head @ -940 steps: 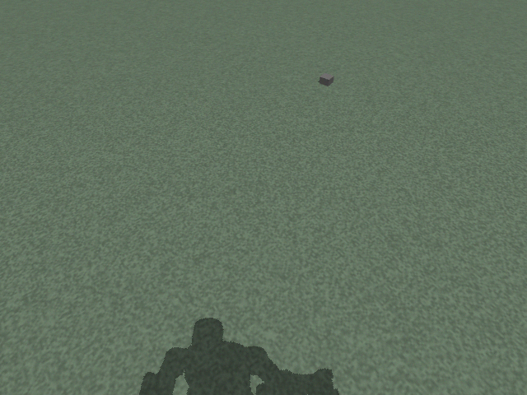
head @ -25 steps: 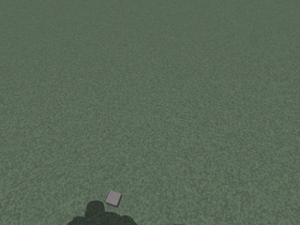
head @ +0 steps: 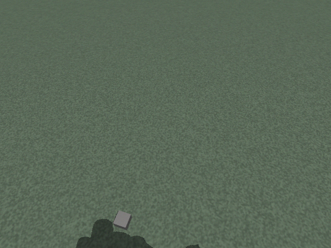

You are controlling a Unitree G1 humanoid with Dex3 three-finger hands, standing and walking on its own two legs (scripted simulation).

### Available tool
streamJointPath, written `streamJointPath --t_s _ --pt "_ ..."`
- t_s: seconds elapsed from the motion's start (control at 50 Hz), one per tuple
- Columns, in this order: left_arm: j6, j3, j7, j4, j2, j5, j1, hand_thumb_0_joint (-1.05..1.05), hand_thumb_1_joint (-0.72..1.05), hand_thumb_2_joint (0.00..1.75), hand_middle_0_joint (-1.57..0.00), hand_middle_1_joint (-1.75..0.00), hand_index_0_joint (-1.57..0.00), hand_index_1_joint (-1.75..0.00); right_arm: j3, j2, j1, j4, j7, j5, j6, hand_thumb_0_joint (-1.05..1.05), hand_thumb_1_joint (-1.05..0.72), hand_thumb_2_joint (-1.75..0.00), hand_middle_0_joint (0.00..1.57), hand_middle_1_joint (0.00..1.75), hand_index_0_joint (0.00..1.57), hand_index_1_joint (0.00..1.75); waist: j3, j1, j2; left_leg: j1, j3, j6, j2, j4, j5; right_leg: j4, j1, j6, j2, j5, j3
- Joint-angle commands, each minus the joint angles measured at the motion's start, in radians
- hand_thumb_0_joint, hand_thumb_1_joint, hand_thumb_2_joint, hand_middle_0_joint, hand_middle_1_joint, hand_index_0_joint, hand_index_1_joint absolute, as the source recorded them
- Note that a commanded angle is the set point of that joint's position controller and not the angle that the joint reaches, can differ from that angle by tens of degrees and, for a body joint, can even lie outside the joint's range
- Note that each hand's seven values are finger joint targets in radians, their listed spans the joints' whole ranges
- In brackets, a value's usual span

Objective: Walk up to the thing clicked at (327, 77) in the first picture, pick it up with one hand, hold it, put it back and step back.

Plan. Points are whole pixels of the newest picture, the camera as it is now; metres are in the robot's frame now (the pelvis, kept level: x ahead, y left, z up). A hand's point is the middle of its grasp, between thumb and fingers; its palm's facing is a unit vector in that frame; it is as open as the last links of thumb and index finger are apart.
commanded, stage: stand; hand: left
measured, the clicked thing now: (122, 220) +0.43 +0.27 -0.76
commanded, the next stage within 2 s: walk up in 0.62 s
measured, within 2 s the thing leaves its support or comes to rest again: neither
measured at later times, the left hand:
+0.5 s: hand out of the picture +0.07 +0.25 -0.15, palm faces -0.03 -0.93 -0.36, open 7.4 cm
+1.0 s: hand out of the picture +0.07 +0.31 -0.19, palm faces -0.01 -0.93 -0.37, open 7.4 cm
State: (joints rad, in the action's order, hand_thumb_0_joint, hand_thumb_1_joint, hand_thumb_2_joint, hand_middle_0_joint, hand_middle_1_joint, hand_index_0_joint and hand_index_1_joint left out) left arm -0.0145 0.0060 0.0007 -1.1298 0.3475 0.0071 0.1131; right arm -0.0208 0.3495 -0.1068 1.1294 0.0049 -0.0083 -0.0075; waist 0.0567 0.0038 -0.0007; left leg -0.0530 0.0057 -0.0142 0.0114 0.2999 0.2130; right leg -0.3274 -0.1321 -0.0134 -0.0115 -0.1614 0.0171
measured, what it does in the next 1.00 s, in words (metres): lifts its left foot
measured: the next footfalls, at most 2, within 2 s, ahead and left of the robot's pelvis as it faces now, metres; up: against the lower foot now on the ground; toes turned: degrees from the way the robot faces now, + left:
right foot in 1.38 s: -0.20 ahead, -0.10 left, +0.00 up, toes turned -3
left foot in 1.72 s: -0.29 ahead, +0.12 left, +0.00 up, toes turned -1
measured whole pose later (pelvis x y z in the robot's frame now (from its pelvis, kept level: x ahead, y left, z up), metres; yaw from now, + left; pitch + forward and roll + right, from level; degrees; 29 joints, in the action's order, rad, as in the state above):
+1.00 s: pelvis -0.09 +0.04 -0.03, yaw +1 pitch -3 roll +0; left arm 0.08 -0.06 0.03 -0.90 0.41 0.01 -0.01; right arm -0.07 0.38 -0.14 0.96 0.00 -0.03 0.04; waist 0.22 0.02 -0.06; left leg -0.29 0.02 0.03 -0.03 0.70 0.37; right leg -0.89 -0.47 0.00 0.03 -0.49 0.14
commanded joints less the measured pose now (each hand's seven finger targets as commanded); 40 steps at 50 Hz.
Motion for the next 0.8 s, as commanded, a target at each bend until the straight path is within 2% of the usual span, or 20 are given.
streamJointPath --t_s 0.0,0.12,0.16,0.22,0.36,0.46,0.5,0.58,0.6,0.62,0.64,0.68,0.7,0.72,0.74,0.76,0.78 --pt "-0.024 -0.04 0.011 0.061 0.222 -0.001 -0.045 0.0 0.9 0.9 -0.2 -0.3 -0.2 -0.3 -0.032 0.212 0.029 -0.057 -0.012 0.002 -0.021 0.0 -0.9 -0.9 0.2 0.3 0.2 0.3 -0.107 0.003 0.015 -0.008 0.072 0.028 0.12 -0.035 -0.225 0.019 0.064 0.038 -0.119 0.257 0.088" --pt "-0.022 -0.039 0.012 0.062 0.221 0.0 -0.049 0.0 0.9 0.9 -0.2 -0.3 -0.2 -0.3 -0.029 0.213 0.031 -0.06 -0.012 0.002 -0.019 0.0 -0.9 -0.9 0.2 0.3 0.2 0.3 -0.088 0.005 0.006 -0.012 0.073 0.025 0.122 -0.038 -0.204 0.028 0.054 0.037 -0.117 0.237 0.086" --pt "-0.021 -0.04 0.012 0.06 0.223 0.0 -0.043 0.0 0.9 0.9 -0.2 -0.3 -0.2 -0.3 -0.027 0.206 0.031 -0.06 -0.013 0.0 -0.018 0.0 -0.9 -0.9 0.2 0.3 0.2 0.3 -0.07 0.004 -0.003 -0.019 0.075 0.023 0.118 -0.048 -0.17 0.038 0.033 0.036 -0.115 0.2 0.088" --pt "-0.022 -0.04 0.011 0.062 0.221 0.001 -0.042 0.0 0.9 0.9 -0.2 -0.3 -0.2 -0.3 -0.03 0.216 0.037 -0.063 -0.011 0.0 -0.018 0.0 -0.9 -0.9 0.2 0.3 0.2 0.3 -0.079 -0.002 0.006 -0.027 0.076 0.024 0.119 -0.043 -0.182 0.034 0.052 0.037 -0.114 0.212 0.083" --pt "-0.023 -0.042 0.011 0.065 0.228 0.001 -0.045 0.0 0.9 0.9 -0.2 -0.3 -0.2 -0.3 -0.029 0.212 0.024 -0.062 -0.01 -0.002 -0.016 0.0 -0.9 -0.9 0.2 0.3 0.2 0.3 -0.064 0.001 -0.009 -0.034 0.074 0.028 0.117 -0.052 -0.1 0.056 0.028 0.037 -0.115 0.131 0.095" --pt "-0.023 -0.04 0.01 0.067 0.224 0.001 -0.048 0.0 0.9 0.9 -0.2 -0.3 -0.2 -0.3 -0.03 0.212 0.025 -0.061 -0.009 -0.001 -0.018 0.0 -0.9 -0.9 0.2 0.3 0.2 0.3 -0.071 -0.003 0.001 -0.044 0.079 0.027 0.117 -0.052 -0.126 0.048 0.044 0.04 -0.112 0.15 0.091" --pt "-0.022 -0.04 0.01 0.063 0.232 0.0 -0.042 0.0 0.9 0.9 -0.2 -0.3 -0.2 -0.3 -0.029 0.207 0.016 -0.058 -0.008 -0.001 -0.017 0.0 -0.9 -0.9 0.2 0.3 0.2 0.3 -0.052 -0.002 -0.007 -0.059 0.079 0.028 0.113 -0.058 -0.086 0.062 0.032 0.039 -0.111 0.097 0.094" --pt "-0.021 -0.041 0.009 0.065 0.23 0.002 -0.038 0.0 0.9 0.9 -0.2 -0.3 -0.2 -0.3 -0.031 0.214 0.015 -0.058 -0.008 -0.002 -0.018 0.0 -0.9 -0.9 0.2 0.3 0.2 0.3 -0.068 -0.005 -0.002 -0.044 0.08 0.03 0.116 -0.054 -0.089 0.057 0.027 0.042 -0.112 0.095 0.096" --pt "-0.006 -0.091 0.015 0.086 0.278 -0.01 -0.04 0.0 0.9 0.9 -0.2 -0.3 -0.2 -0.3 -0.047 0.262 0.045 -0.073 -0.01 0.006 -0.001 0.0 -0.9 -0.9 0.2 0.3 0.2 0.3 0.039 -0.016 -0.003 -0.096 0.09 0.05 0.102 0.061 -0.301 -0.03 -0.041 0.048 -0.105 0.357 0.102" --pt "-0.001 -0.094 0.02 0.101 0.274 -0.016 -0.016 0.0 0.9 0.9 -0.2 -0.3 -0.2 -0.3 -0.044 0.24 0.022 -0.089 -0.014 0.016 0.003 0.0 -0.9 -0.9 0.2 0.3 0.2 0.3 -0.023 -0.014 -0.013 -0.081 0.068 0.052 0.103 0.112 -0.389 -0.065 -0.005 0.058 -0.109 0.452 0.087" --pt "0.003 -0.098 0.021 0.111 0.277 -0.018 -0.017 0.0 0.9 0.9 -0.2 -0.3 -0.2 -0.3 -0.047 0.237 0.016 -0.099 -0.015 0.024 0.008 0.0 -0.9 -0.9 0.2 0.3 0.2 0.3 -0.064 -0.008 -0.014 -0.08 0.06 0.051 0.084 0.166 -0.387 -0.08 0.014 0.078 -0.122 0.508 0.089" --pt "0.013 -0.109 0.021 0.149 0.287 -0.017 -0.024 0.0 0.9 0.9 -0.2 -0.3 -0.2 -0.3 -0.053 0.228 -0.002 -0.127 -0.016 0.027 0.02 0.0 -0.9 -0.9 0.2 0.3 0.2 0.3 -0.148 -0.007 -0.055 -0.065 0.029 0.048 0.041 0.292 -0.314 -0.089 0.012 0.138 -0.175 0.558 0.135" --pt "0.02 -0.111 0.021 0.172 0.294 -0.014 -0.053 0.0 0.9 0.9 -0.2 -0.3 -0.2 -0.3 -0.057 0.228 -0.015 -0.138 -0.017 0.023 0.028 0.0 -0.9 -0.9 0.2 0.3 0.2 0.3 -0.162 0.005 -0.084 -0.098 0.019 0.044 0.014 0.344 -0.225 -0.08 0.008 0.169 -0.216 0.544 0.177" --pt "0.027 -0.114 0.023 0.193 0.301 -0.01 -0.068 0.0 0.9 0.9 -0.2 -0.3 -0.2 -0.3 -0.06 0.223 -0.027 -0.146 -0.017 0.021 0.036 0.0 -0.9 -0.9 0.2 0.3 0.2 0.3 -0.158 0.001 -0.115 -0.121 0.011 0.043 -0.02 0.426 -0.062 -0.071 -0.027 0.211 -0.264 0.526 0.218" --pt "0.031 -0.113 0.025 0.214 0.303 -0.001 -0.097 0.0 0.9 0.9 -0.2 -0.3 -0.2 -0.3 -0.066 0.214 -0.049 -0.153 -0.017 0.014 0.046 0.0 -0.9 -0.9 0.2 0.3 0.2 0.3 -0.136 0.008 -0.166 -0.151 0.017 0.051 -0.047 0.528 0.22 -0.058 -0.08 0.253 -0.318 0.498 0.256" --pt "0.034 -0.114 0.026 0.234 0.302 0.013 -0.104 0.0 0.9 0.9 -0.2 -0.3 -0.2 -0.3 -0.073 0.216 -0.069 -0.163 -0.017 0.006 0.055 0.0 -0.9 -0.9 0.2 0.3 0.2 0.3 -0.118 0.006 -0.178 -0.169 0.058 0.06 -0.041 0.625 0.356 -0.058 -0.134 0.278 -0.342 0.445 0.271" --pt "0.036 -0.116 0.027 0.255 0.303 0.019 -0.129 0.0 0.9 0.9 -0.2 -0.3 -0.2 -0.3 -0.075 0.215 -0.1 -0.173 -0.015 0.008 0.059 0.0 -0.9 -0.9 0.2 0.3 0.2 0.3 -0.113 0.024 -0.195 -0.18 0.091 0.071 -0.021 0.641 0.371 -0.084 -0.158 0.277 -0.341 0.426 0.256"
